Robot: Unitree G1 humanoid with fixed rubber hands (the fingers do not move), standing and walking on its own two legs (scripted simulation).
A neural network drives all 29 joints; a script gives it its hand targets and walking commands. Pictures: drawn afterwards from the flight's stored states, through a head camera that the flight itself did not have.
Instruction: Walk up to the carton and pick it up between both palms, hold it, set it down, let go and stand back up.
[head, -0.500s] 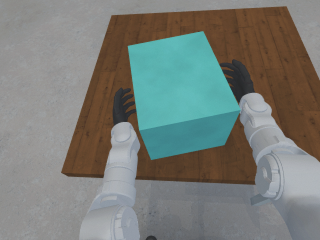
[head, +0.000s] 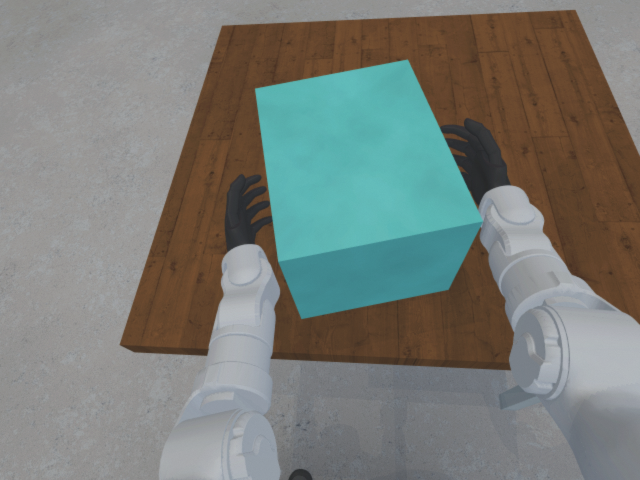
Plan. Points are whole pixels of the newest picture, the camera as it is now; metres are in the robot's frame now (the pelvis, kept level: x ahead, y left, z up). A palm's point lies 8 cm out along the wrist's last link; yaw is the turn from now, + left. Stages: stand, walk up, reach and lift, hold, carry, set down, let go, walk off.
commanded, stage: set down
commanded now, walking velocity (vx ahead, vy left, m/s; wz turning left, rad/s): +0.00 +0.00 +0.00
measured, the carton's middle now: (353, 191) +0.50 +0.04 +0.00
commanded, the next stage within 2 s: none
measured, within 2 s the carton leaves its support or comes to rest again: neither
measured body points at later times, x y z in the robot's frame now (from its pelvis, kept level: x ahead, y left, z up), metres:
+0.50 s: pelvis +0.00 +0.00 +0.00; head +0.11 -0.02 +0.44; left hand +0.40 +0.17 +0.03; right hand +0.50 -0.13 +0.05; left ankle -0.02 +0.15 -0.74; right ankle -0.02 -0.10 -0.74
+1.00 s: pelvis +0.00 +0.00 +0.00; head +0.11 -0.02 +0.44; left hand +0.40 +0.17 +0.03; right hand +0.50 -0.13 +0.05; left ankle -0.02 +0.15 -0.74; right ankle -0.02 -0.10 -0.74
